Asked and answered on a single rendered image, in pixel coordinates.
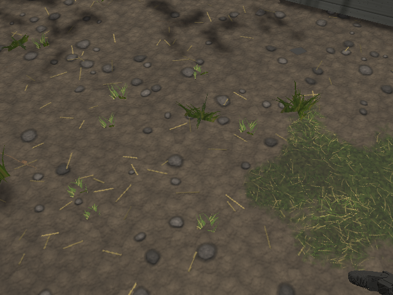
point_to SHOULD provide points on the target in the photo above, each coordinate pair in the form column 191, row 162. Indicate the right robot hand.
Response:
column 381, row 282

